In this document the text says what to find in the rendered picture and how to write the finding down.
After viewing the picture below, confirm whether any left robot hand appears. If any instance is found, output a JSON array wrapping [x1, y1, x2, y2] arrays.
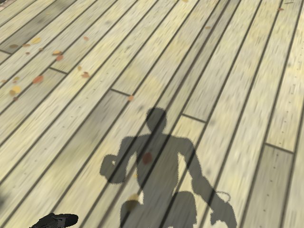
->
[[29, 213, 79, 228]]

